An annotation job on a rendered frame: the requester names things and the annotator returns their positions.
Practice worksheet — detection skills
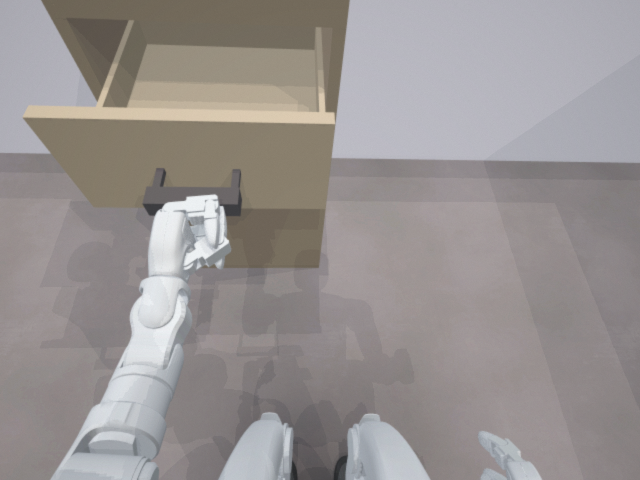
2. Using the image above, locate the left robot thigh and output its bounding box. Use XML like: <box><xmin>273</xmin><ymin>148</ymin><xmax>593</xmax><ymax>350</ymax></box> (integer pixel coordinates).
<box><xmin>218</xmin><ymin>420</ymin><xmax>293</xmax><ymax>480</ymax></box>

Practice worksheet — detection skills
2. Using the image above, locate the drawer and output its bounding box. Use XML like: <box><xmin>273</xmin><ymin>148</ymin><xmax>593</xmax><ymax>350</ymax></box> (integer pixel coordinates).
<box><xmin>22</xmin><ymin>20</ymin><xmax>335</xmax><ymax>209</ymax></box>

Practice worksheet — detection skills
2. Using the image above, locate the robot right shin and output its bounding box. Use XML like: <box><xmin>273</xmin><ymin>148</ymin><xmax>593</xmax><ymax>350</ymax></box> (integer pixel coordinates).
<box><xmin>345</xmin><ymin>414</ymin><xmax>381</xmax><ymax>480</ymax></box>

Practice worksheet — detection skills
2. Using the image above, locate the handle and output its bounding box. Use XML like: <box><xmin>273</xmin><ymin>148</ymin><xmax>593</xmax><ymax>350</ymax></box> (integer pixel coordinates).
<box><xmin>142</xmin><ymin>168</ymin><xmax>242</xmax><ymax>216</ymax></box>

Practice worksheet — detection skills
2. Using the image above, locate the left robot forearm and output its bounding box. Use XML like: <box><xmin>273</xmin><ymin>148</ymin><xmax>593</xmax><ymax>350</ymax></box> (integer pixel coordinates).
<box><xmin>50</xmin><ymin>275</ymin><xmax>192</xmax><ymax>480</ymax></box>

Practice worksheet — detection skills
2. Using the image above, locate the cabinet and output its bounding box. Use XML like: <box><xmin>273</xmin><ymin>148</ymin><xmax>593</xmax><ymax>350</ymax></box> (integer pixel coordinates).
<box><xmin>41</xmin><ymin>0</ymin><xmax>350</xmax><ymax>268</ymax></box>

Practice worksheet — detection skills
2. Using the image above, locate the left robot hand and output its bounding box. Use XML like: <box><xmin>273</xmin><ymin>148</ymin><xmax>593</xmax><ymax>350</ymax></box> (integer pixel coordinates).
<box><xmin>148</xmin><ymin>195</ymin><xmax>231</xmax><ymax>283</ymax></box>

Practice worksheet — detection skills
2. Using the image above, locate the right robot hand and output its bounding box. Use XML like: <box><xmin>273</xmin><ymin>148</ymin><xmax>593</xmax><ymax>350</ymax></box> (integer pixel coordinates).
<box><xmin>478</xmin><ymin>431</ymin><xmax>542</xmax><ymax>480</ymax></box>

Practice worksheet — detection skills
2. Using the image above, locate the robot left upper arm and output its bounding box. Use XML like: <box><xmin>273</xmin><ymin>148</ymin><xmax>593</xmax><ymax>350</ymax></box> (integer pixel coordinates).
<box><xmin>55</xmin><ymin>452</ymin><xmax>159</xmax><ymax>480</ymax></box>

